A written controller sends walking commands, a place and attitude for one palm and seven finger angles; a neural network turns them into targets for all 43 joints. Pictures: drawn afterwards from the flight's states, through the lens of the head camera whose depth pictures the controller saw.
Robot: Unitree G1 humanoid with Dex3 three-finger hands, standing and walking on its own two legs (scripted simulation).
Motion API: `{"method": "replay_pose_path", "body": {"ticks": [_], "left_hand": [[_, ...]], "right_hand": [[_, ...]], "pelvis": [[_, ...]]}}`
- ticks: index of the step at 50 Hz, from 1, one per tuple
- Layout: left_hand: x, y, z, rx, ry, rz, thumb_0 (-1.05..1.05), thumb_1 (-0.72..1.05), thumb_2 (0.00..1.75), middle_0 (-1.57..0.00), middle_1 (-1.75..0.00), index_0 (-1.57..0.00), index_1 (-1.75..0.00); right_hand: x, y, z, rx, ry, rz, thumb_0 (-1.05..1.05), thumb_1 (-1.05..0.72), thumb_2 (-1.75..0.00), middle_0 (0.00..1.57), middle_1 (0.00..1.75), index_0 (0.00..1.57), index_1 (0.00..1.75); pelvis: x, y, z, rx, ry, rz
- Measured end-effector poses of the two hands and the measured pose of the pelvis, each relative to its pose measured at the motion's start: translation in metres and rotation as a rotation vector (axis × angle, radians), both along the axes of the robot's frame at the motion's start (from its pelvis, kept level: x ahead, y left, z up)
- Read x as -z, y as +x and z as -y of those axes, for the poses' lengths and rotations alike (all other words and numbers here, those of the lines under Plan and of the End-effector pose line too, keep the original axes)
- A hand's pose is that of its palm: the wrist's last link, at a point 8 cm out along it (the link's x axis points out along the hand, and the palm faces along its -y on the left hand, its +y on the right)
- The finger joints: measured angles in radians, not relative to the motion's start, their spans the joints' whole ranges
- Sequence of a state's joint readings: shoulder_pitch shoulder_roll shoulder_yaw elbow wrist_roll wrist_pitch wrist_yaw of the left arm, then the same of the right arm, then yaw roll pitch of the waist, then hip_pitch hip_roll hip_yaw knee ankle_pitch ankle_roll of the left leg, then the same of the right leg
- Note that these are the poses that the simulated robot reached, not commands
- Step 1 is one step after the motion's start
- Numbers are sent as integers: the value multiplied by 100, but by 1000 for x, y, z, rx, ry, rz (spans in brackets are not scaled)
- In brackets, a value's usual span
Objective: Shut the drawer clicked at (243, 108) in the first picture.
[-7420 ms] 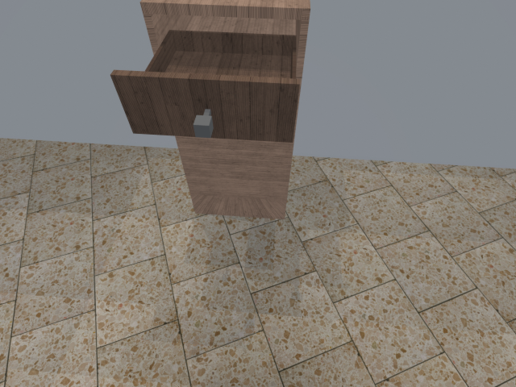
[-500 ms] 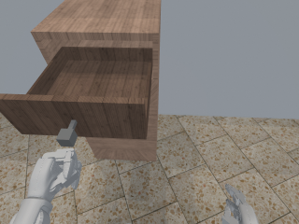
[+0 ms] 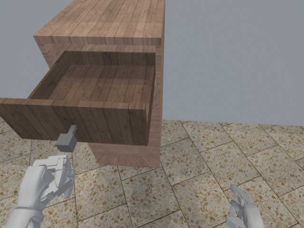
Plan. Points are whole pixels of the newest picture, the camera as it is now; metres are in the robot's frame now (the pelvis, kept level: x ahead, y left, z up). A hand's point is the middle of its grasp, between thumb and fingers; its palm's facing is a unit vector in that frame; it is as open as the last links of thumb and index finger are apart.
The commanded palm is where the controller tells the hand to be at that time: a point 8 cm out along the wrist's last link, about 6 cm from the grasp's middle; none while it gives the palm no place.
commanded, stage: push the drawer shut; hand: left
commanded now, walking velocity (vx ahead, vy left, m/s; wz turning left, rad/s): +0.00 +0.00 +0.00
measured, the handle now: (69, 137) +0.32 +0.24 +0.09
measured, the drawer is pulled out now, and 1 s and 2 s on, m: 0.29 0.22 0.09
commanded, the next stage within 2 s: none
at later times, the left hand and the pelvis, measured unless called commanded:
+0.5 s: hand (79, 155) +0.27 +0.20 +0.09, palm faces -0.03 -1.00 -0.05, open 3.3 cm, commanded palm +0.25 +0.25 +0.09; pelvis -0.01 +0.00 +0.00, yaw -1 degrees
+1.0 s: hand (87, 134) +0.33 +0.19 +0.09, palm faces -0.02 -1.00 -0.04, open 3.3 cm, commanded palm +0.32 +0.25 +0.09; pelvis -0.01 +0.01 +0.01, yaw -1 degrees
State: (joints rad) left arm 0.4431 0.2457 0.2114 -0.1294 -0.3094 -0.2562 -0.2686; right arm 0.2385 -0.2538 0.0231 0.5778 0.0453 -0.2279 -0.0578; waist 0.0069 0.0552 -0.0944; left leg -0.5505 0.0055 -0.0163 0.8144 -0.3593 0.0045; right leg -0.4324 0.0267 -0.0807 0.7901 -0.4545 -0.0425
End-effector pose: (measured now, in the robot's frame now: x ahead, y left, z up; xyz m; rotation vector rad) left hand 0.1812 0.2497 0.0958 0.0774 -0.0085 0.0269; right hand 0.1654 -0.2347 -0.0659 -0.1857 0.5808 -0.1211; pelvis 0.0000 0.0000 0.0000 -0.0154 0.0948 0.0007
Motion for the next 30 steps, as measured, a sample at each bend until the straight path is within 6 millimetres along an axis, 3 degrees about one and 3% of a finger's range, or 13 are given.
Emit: {"method": "replay_pose_path", "body": {"ticks": [15, 30], "left_hand": [[3, 48, 0, 52, -22, 3, 2, 89, 90, -141, -160, -140, -160], [4, 78, 0, 50, -33, 4, 1, 88, 90, -144, -160, -144, -160]], "right_hand": [[10, -22, 3, 31, -10, -73, 1, -90, -90, 20, 30, 20, 30], [14, -36, 5, 52, -17, -137, 1, -90, -90, 20, 30, 20, 30]], "pelvis": [[-1, -7, -1, 10, 1, -5], [-4, -10, -5, 14, 3, -2]]}}
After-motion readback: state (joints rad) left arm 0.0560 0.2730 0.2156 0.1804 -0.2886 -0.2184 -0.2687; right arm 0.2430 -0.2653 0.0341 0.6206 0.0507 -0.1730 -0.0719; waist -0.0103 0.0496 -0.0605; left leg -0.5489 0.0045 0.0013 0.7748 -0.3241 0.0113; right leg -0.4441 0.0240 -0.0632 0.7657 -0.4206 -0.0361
